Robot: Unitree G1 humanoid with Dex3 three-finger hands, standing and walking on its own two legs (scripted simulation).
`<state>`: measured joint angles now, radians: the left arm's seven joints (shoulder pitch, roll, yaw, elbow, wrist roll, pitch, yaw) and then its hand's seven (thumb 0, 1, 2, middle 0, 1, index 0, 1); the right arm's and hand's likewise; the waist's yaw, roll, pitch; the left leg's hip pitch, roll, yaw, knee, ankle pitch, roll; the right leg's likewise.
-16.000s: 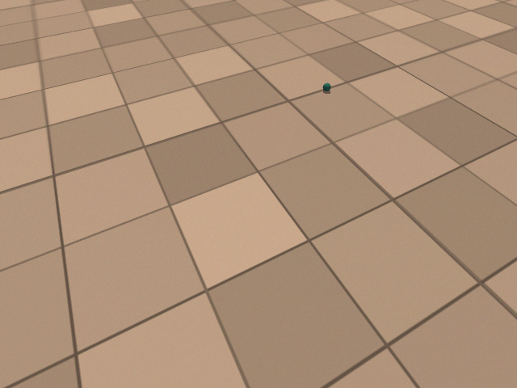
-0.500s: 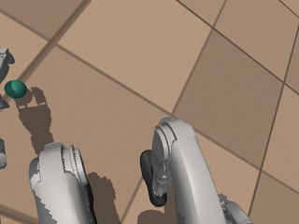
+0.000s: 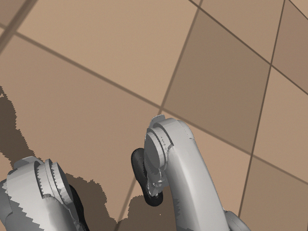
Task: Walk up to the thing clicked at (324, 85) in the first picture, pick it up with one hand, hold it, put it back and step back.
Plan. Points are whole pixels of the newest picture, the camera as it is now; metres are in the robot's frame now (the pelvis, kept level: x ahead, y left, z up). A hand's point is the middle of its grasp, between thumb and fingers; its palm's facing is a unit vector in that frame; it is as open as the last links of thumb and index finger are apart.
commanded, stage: rest palm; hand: left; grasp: from above
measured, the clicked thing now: out of the picture +0.48 +0.32 -0.28
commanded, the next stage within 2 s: close in 0.92 s
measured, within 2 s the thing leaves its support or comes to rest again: neither
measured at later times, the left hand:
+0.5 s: hand out of the picture +0.46 +0.31 -0.24, palm faces -0.46 -0.14 -0.88, open 13.7 cm
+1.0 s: hand out of the picture +0.46 +0.30 -0.26, palm faces -0.46 -0.14 -0.88, open 13.8 cm
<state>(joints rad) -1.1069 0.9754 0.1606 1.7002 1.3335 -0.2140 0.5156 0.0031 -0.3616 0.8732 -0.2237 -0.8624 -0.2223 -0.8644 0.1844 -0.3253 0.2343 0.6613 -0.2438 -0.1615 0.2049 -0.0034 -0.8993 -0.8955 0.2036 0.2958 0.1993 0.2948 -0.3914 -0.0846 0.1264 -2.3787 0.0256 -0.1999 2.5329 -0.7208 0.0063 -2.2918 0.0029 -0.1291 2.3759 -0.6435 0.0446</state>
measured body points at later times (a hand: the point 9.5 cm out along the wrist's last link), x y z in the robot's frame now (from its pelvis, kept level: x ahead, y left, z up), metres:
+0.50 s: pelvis +0.00 +0.00 +0.00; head +0.28 +0.12 +0.33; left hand +0.48 +0.32 -0.19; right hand +0.05 -0.26 -0.06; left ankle +0.06 +0.12 -0.27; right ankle +0.11 -0.12 -0.27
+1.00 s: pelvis +0.00 +0.00 +0.00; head +0.29 +0.12 +0.32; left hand +0.48 +0.31 -0.21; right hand +0.03 -0.25 -0.05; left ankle +0.06 +0.12 -0.27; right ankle +0.11 -0.12 -0.27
